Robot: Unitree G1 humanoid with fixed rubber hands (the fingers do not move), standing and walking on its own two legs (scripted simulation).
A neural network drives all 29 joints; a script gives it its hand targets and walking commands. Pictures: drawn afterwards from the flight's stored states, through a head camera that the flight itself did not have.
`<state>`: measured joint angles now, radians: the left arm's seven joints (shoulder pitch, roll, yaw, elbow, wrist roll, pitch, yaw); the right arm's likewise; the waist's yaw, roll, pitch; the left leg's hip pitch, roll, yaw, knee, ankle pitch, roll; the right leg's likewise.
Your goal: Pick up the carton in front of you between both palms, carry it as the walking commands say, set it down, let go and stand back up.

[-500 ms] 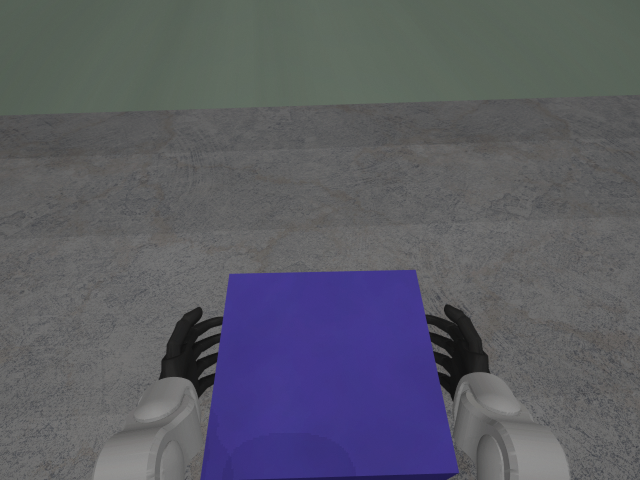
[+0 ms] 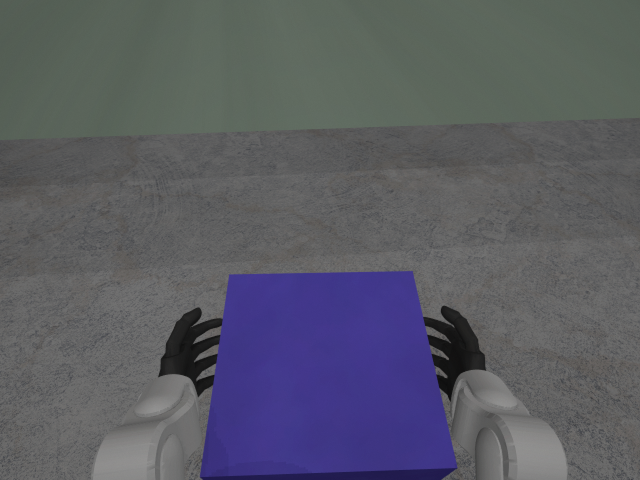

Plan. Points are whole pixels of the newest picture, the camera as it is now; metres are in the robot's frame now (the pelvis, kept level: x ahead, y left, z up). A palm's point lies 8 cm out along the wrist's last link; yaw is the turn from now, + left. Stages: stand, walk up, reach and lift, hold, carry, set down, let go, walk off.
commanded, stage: carry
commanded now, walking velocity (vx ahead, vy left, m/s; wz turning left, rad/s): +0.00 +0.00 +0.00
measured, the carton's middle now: (322, 398) +0.24 +0.00 +0.01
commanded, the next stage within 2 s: hold in 1.94 s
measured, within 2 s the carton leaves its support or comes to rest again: neither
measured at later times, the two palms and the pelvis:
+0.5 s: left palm (183, 418) +0.19 +0.14 +0.08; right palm (477, 414) +0.19 -0.16 +0.08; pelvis -0.04 -0.01 +0.00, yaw +0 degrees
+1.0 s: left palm (206, 412) +0.22 +0.13 +0.03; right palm (465, 408) +0.22 -0.16 +0.03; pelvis -0.07 -0.01 +0.00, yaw +0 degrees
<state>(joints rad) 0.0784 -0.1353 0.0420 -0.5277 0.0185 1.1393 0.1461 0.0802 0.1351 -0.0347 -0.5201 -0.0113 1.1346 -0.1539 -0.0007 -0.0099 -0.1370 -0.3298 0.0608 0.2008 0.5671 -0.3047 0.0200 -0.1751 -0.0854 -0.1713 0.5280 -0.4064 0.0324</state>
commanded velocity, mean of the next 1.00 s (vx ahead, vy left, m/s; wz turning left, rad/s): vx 0.00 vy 0.00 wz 0.00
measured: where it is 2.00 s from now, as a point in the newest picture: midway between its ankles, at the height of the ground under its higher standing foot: outside the picture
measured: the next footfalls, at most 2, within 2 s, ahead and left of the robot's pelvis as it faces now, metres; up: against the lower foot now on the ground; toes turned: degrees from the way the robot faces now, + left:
none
